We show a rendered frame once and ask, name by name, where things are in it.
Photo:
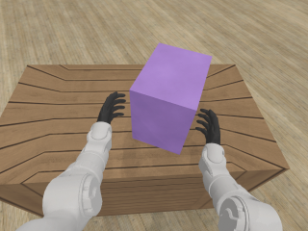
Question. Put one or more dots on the carton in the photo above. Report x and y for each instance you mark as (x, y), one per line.
(165, 96)

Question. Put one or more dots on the left robot forearm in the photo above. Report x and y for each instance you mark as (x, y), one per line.
(94, 156)

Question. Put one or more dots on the right robot forearm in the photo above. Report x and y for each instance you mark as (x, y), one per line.
(216, 178)

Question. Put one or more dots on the pedestal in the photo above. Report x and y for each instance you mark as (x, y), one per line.
(44, 128)

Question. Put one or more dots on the left robot upper arm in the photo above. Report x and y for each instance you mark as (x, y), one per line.
(69, 203)

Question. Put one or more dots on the right robot hand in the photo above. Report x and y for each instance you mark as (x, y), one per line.
(212, 132)

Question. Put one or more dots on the left robot hand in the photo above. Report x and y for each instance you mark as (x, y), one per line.
(106, 113)

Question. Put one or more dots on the right robot upper arm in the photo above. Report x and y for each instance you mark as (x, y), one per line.
(238, 213)

